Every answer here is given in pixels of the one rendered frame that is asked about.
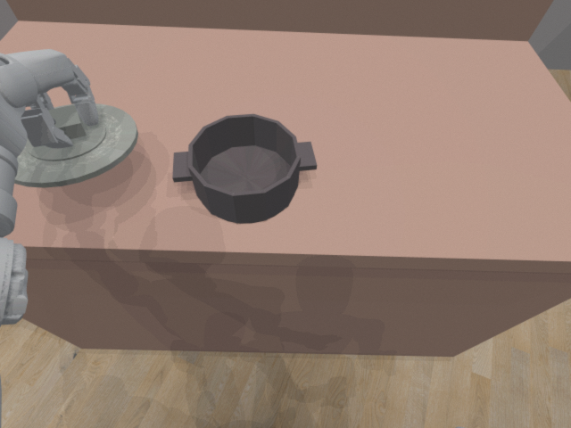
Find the knob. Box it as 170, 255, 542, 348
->
48, 104, 87, 139

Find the table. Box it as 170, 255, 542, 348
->
0, 0, 571, 357

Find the pot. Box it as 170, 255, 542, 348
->
172, 114, 317, 224

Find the lid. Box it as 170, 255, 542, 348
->
14, 103, 138, 188

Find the robot left hand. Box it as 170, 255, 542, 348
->
7, 49, 98, 148

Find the robot left upper arm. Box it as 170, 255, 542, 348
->
0, 237, 28, 428

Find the robot left forearm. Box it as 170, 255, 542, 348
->
0, 53, 37, 238

